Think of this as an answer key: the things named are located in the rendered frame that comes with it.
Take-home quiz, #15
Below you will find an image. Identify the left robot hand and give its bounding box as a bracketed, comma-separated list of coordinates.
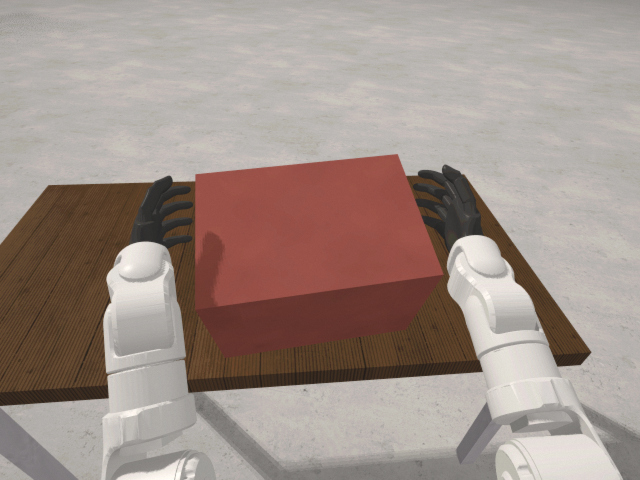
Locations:
[129, 176, 193, 249]

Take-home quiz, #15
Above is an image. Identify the robot left forearm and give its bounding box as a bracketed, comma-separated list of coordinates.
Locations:
[101, 242, 197, 480]

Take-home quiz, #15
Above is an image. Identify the robot left upper arm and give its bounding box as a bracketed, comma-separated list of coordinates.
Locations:
[110, 449, 216, 480]

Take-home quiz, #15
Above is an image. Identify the right robot hand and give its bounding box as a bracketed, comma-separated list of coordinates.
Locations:
[413, 165, 484, 253]

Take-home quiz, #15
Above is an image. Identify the robot right forearm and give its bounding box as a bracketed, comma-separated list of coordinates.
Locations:
[447, 235, 623, 480]

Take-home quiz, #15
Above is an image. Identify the carton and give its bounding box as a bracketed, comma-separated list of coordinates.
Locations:
[195, 154, 444, 358]

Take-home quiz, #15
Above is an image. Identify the table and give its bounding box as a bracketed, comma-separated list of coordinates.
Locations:
[0, 174, 591, 480]

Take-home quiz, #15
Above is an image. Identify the robot right upper arm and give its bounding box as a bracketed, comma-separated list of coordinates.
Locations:
[495, 433, 620, 480]

